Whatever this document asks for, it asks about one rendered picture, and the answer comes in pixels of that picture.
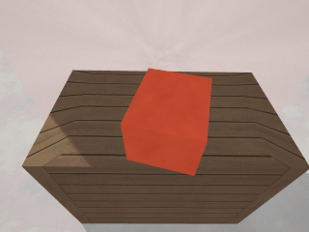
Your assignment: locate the pedestal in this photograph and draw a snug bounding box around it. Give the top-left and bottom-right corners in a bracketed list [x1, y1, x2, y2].
[21, 70, 309, 224]

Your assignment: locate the carton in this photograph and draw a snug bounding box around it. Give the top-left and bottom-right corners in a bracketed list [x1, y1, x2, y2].
[120, 68, 212, 176]

